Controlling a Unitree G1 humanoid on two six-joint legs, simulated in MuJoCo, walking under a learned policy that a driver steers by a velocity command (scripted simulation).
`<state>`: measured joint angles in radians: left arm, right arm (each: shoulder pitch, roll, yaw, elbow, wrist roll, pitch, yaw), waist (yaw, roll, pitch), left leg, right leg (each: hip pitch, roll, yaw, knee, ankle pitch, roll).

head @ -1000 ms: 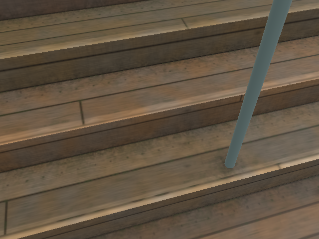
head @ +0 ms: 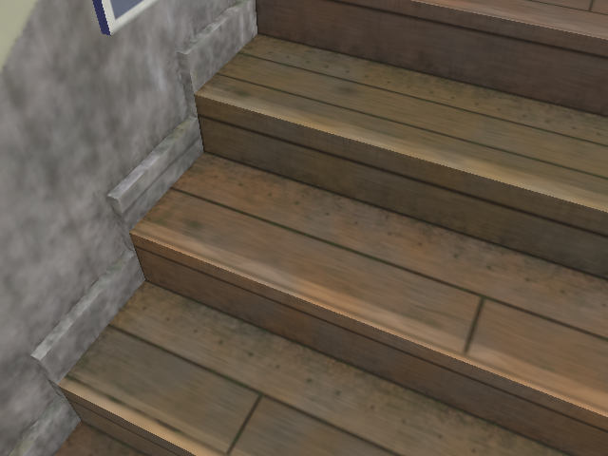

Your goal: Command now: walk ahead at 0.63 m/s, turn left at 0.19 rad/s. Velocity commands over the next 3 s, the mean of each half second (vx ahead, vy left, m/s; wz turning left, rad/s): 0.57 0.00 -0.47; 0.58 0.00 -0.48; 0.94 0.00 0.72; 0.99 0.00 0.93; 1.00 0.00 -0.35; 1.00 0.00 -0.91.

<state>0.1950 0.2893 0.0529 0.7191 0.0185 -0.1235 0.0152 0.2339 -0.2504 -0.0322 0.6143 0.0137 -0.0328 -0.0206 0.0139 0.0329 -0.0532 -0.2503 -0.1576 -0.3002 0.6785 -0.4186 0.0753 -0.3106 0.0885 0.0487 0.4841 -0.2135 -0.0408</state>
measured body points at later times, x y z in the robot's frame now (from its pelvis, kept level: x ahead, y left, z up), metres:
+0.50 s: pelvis +0.19 -0.01 +0.01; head +0.22 -0.03 +0.45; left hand +0.42 +0.20 -0.08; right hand +0.26 -0.30 -0.10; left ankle +0.24 +0.10 -0.73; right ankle +0.11 -0.10 -0.47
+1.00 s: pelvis +0.36 -0.21 +0.13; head +0.33 -0.22 +0.58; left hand +0.49 -0.01 +0.00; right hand +0.40 -0.48 +0.03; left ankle +0.46 -0.05 -0.30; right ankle +0.29 -0.26 -0.57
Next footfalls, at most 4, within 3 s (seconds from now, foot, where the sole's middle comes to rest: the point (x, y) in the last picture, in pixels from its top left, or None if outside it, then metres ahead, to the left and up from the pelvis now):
0.34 left None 0.28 0.10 -0.77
0.80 right None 0.32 -0.28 -0.60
1.28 left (511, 324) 0.66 -0.34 -0.44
1.64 right None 0.96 -0.59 -0.27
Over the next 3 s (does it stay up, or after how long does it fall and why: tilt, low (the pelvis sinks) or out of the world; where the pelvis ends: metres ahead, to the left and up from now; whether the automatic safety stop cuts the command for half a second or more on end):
stays up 1.57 -0.38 0.80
